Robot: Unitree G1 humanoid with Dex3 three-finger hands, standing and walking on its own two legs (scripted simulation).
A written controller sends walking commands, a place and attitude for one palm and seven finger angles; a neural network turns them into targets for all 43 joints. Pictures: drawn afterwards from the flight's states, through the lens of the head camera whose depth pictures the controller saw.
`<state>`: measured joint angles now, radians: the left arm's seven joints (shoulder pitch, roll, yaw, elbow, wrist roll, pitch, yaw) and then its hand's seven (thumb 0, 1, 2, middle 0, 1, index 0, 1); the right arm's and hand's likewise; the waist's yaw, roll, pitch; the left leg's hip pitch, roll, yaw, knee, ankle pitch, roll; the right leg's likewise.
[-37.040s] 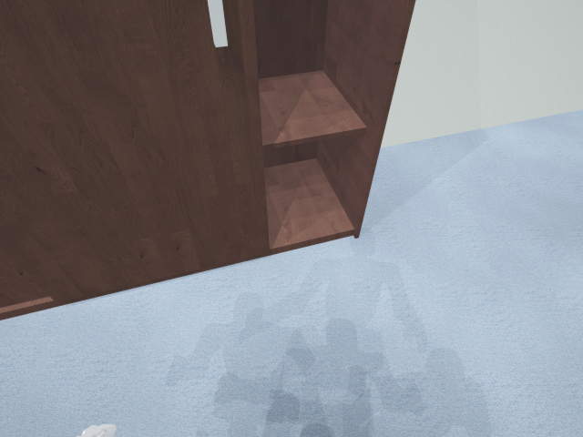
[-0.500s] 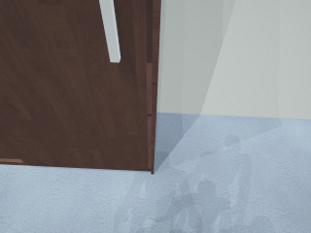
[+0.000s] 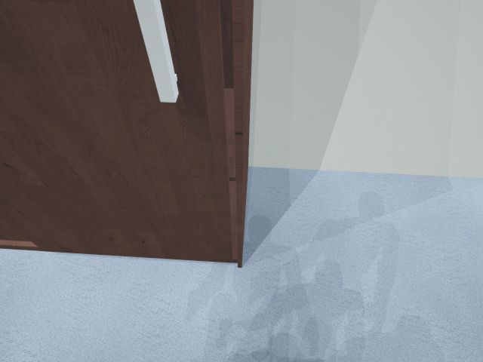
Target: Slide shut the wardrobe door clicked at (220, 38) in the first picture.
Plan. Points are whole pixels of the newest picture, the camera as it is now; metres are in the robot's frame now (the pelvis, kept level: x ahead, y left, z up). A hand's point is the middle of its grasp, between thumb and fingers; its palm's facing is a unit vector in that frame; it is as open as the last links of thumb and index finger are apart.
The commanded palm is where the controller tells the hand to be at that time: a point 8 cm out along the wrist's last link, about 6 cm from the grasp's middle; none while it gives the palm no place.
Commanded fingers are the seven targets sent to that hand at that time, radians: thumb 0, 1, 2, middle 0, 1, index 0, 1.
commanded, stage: come to a stop and stand still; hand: left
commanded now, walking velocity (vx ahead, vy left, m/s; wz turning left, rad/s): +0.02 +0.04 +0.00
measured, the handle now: (157, 22) +0.53 +0.15 +0.27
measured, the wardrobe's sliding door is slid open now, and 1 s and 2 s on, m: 0.02 0.02 0.02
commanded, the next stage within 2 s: look again from close up in 1.32 s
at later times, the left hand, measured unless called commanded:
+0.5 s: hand out of the picture +0.01 +0.26 -0.16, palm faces +0.01 -0.96 -0.28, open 7.4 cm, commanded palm none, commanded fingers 0.00 0.90 0.90 -0.20 -0.30 -0.20 -0.30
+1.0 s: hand out of the picture +0.02 +0.25 -0.15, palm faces -0.04 -0.95 -0.31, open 7.4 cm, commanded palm none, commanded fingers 0.00 0.90 0.90 -0.20 -0.30 -0.20 -0.30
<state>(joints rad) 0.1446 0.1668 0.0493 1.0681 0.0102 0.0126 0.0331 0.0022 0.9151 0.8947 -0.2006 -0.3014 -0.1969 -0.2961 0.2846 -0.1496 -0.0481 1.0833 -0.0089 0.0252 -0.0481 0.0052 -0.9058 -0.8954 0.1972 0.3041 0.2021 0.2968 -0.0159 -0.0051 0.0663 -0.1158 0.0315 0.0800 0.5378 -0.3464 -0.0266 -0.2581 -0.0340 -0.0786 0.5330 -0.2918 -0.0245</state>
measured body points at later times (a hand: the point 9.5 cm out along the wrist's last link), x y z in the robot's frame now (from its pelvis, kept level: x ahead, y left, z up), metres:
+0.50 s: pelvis -0.05 +0.04 +0.00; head -0.07 +0.04 +0.45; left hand +0.01 +0.31 -0.14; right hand +0.04 -0.23 -0.13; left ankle -0.10 +0.13 -0.74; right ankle -0.01 -0.10 -0.74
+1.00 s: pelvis -0.06 +0.02 +0.01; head -0.06 +0.02 +0.46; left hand +0.02 +0.30 -0.13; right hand -0.03 -0.27 -0.14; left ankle -0.10 +0.13 -0.74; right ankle -0.01 -0.10 -0.74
